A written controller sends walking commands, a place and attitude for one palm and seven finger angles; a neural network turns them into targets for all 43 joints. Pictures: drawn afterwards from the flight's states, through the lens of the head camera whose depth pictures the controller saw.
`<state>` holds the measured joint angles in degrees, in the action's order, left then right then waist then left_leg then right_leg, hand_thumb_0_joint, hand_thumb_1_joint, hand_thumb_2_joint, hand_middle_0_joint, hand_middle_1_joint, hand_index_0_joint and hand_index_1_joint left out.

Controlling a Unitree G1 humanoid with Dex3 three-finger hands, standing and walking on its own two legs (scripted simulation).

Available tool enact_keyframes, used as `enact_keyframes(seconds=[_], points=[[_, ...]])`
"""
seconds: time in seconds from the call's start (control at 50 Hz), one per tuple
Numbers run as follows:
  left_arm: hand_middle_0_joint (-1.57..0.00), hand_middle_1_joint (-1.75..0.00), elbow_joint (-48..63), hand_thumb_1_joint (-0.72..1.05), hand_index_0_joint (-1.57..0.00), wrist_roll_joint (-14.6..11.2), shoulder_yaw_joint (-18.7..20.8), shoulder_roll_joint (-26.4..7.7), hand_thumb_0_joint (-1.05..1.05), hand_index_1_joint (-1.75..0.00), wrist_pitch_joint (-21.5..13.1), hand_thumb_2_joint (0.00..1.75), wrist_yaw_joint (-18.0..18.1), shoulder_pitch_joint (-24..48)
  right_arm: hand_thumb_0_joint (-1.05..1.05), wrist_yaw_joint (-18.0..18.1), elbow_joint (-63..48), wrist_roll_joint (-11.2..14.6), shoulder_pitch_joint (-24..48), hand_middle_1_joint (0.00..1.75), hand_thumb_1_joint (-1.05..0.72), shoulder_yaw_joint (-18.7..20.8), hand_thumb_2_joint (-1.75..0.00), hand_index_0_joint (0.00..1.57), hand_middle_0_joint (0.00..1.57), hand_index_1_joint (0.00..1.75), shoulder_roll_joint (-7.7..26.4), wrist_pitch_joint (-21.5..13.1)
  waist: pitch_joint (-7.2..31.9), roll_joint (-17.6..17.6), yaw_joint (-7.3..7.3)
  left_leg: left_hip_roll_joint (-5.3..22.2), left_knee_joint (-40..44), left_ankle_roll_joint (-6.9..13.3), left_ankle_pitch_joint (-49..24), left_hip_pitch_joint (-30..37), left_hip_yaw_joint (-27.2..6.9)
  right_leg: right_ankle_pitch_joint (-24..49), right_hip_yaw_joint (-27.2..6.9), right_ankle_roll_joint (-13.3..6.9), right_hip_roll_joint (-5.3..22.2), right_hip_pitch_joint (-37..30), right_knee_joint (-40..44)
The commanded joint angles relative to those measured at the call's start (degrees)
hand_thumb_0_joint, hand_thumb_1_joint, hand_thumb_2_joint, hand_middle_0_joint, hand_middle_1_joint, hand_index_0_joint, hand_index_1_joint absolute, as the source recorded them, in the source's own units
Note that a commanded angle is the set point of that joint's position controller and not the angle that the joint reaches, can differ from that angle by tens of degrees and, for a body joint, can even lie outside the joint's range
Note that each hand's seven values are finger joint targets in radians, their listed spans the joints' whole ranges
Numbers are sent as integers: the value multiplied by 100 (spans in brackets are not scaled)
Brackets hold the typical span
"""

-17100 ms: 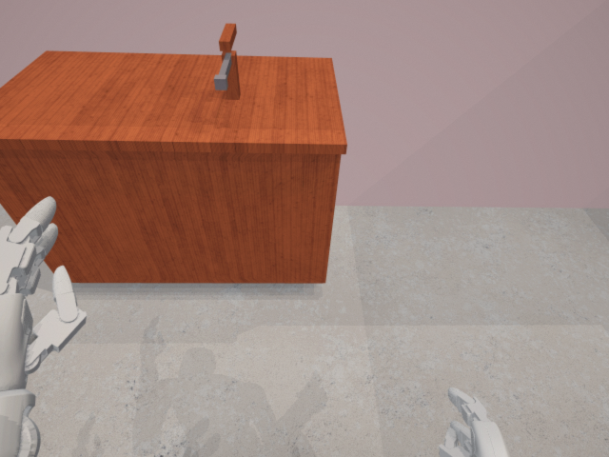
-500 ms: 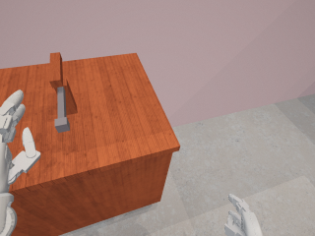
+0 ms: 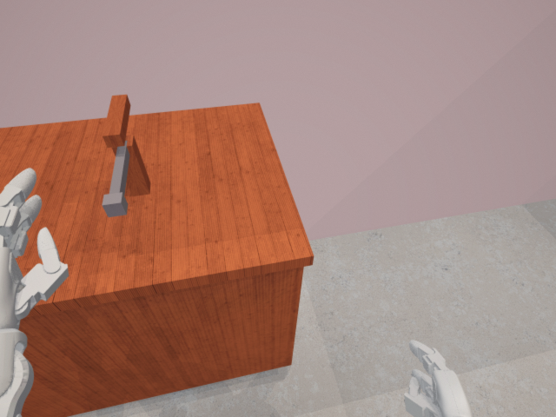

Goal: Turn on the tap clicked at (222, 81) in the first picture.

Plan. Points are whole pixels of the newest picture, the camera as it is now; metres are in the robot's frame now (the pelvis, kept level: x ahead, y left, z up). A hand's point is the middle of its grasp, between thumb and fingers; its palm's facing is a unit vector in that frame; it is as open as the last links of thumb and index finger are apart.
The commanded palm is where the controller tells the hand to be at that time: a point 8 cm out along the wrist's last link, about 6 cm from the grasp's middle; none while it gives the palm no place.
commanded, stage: turn the palm inward beside the body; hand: left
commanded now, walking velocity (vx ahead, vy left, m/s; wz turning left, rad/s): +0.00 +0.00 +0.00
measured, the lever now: (115, 204) +0.38 +0.31 +0.09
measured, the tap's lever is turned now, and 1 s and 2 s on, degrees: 0 0 0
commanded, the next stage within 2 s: reach beside the lever's end, fingers flat in 1.80 s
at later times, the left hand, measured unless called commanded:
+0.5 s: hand (89, 273) +0.22 +0.25 +0.15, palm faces +0.45 -0.85 -0.27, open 7.4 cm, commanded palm +0.17 +0.28 +0.16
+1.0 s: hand (84, 296) +0.20 +0.25 +0.14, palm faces +0.48 -0.86 -0.18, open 7.4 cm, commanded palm +0.14 +0.28 +0.15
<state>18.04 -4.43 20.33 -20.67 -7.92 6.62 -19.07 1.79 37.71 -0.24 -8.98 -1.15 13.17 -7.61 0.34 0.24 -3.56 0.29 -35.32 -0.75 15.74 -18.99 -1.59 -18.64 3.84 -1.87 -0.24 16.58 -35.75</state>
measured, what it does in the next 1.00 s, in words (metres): stands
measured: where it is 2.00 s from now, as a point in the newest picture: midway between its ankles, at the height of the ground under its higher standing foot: outside the picture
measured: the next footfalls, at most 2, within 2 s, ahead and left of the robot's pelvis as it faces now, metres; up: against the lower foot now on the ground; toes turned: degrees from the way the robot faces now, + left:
none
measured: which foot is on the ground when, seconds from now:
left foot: down 0.00-1.00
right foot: down 0.00-1.00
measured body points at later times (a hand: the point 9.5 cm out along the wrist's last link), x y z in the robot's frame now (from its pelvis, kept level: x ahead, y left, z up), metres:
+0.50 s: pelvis +0.03 -0.02 +0.00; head +0.02 -0.04 +0.44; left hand +0.19 +0.29 +0.16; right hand +0.21 -0.26 -0.09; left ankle +0.03 +0.13 -0.73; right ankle +0.01 -0.10 -0.73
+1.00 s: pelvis +0.01 +0.00 -0.01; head -0.01 -0.01 +0.44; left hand +0.17 +0.29 +0.15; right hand +0.22 -0.20 -0.07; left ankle +0.03 +0.13 -0.73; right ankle +0.01 -0.10 -0.73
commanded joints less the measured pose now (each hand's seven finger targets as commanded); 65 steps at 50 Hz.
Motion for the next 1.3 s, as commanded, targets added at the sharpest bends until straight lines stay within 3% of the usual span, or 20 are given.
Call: enact_keyframes(seconds=[0.0,0.08,0.16,0.18,0.24,0.28,0.3,0.34,0.38,0.5,0.58,0.64,0.78,0.84,0.88,0.9,1.08,1.14,1.2,1.28], points=[[-20,-30,838,90,-20,-191,517,-1175,0,-30,-255,90,-97,1435,0,149,-759,94,694,30,-90,224,-90,20,20,30,678,-405,424,393,233,-199,324,226,367,238,175,-436,-377,141,107,402,1006],[-20,-30,527,90,-20,-379,606,-1460,0,-30,194,90,-407,1547,0,312,-721,168,813,30,-90,256,-90,20,20,30,707,-453,164,102,98,-124,52,158,388,-58,140,-1344,-1070,215,420,294,1479],[-20,-30,881,90,-20,-554,931,-1436,0,-30,144,90,-384,993,0,292,-790,155,777,30,-90,321,-90,20,20,30,668,-510,664,-394,-47,-26,-106,97,-53,-287,-35,133,-1356,437,710,-296,1187],[-20,-30,946,90,-20,-593,1245,-1670,0,-30,102,90,-338,720,0,267,-759,167,686,30,-90,329,-90,20,20,30,653,-506,800,-263,-131,-35,-110,90,-236,-237,-20,620,-1296,432,669,-440,1058],[-20,-30,1090,90,-20,-738,1150,-1268,0,-30,0,90,-335,140,0,215,-853,185,442,30,-90,356,-90,20,20,30,669,-549,987,-373,-113,-79,-69,164,-877,-82,94,2107,-819,456,466,-447,625],[-20,-30,1161,90,-20,-738,1270,-1343,0,-30,3,90,-309,-68,0,212,-833,203,303,30,-90,366,-90,20,20,30,687,-579,966,-81,-151,-118,-27,190,-1134,79,191,2411,-578,397,342,-365,507],[-20,-30,1333,90,-20,-756,996,-1047,0,-30,-9,90,-315,-43,0,198,-902,201,289,30,-90,366,-90,20,20,30,665,-618,1042,-20,-85,-132,-31,208,-1261,159,211,2577,-491,386,334,-336,438],[-20,-30,1328,90,-20,-797,994,-987,0,-30,11,90,-322,-314,0,201,-906,207,172,30,-90,399,-90,20,20,30,717,-676,1042,-154,-74,-125,-69,216,-1376,135,221,2803,-423,391,303,-308,380],[-20,-30,1470,90,-20,-756,910,-964,0,-30,22,90,-287,-238,0,223,-891,217,155,30,-90,376,-90,20,20,30,704,-715,838,-54,-49,-140,-58,233,-1338,144,224,2512,-354,348,243,-121,400],[-20,-30,1907,90,-20,-637,507,-656,0,-30,-137,90,-99,-352,0,218,-921,165,134,30,-90,367,-90,20,20,30,678,-892,1013,92,-35,-148,-47,250,-1442,266,153,1962,-153,196,137,39,287],[-20,-30,1826,90,-20,-625,581,-732,0,-30,4,90,26,-371,0,254,-875,189,214,30,-90,334,-90,20,20,30,684,-900,758,197,-84,-139,34,231,-1054,128,107,1312,-152,147,89,187,396],[-20,-30,1960,90,-20,-594,217,-442,0,-30,134,90,119,-265,0,255,-958,171,293,30,-90,279,-90,20,20,30,663,-939,786,266,-44,-121,121,217,-843,188,13,919,-87,110,62,296,390],[-20,-30,2107,90,-20,-531,173,-432,0,-30,462,90,269,-428,0,284,-985,149,391,30,-90,193,-90,20,20,30,648,-899,688,261,-114,-86,263,184,-705,196,-69,666,-21,81,18,284,438],[-20,-30,2103,90,-20,-568,-62,-177,0,-30,545,90,306,-432,0,281,-1045,141,432,30,-90,169,-90,20,20,30,626,-887,666,144,-61,-82,279,186,-555,179,-95,517,-10,92,20,328,455],[-20,-30,2168,90,-20,-546,73,-331,0,-30,587,90,357,-441,0,293,-1018,146,451,30,-90,159,-90,20,20,30,634,-876,589,164,-97,-80,317,177,-455,132,-106,411,-14,87,7,331,498],[-20,-30,2246,90,-20,-554,-173,-91,0,-30,590,90,354,-377,0,283,-1065,146,480,30,-90,131,-90,20,20,30,599,-872,603,230,-46,-87,323,174,-430,157,-120,390,-1,81,29,350,471],[-20,-30,2419,90,-20,-560,-154,-162,0,-30,628,90,485,-684,0,285,-1047,132,484,30,-90,124,-90,20,20,30,619,-932,607,312,-87,-92,314,169,-292,110,-150,262,-5,68,10,325,493],[-20,-30,2381,90,-20,-660,-320,73,0,-30,636,90,499,-796,0,273,-1084,130,499,30,-90,123,-90,20,20,30,615,-957,569,88,-42,-101,266,186,-275,55,-144,268,7,86,24,348,493],[-20,-30,2490,90,-20,-685,-415,167,0,-30,667,90,505,-786,0,275,-1097,152,516,30,-90,120,-90,20,20,30,600,-948,552,242,-32,-118,248,182,-282,51,-118,278,-12,82,43,343,504],[-20,-30,2506,90,-20,-669,-158,-92,0,-30,696,90,600,-751,0,293,-1040,138,486,30,-90,124,-90,20,20,30,623,-980,517,256,-75,-123,234,195,-262,32,-141,251,-46,81,30,353,543]])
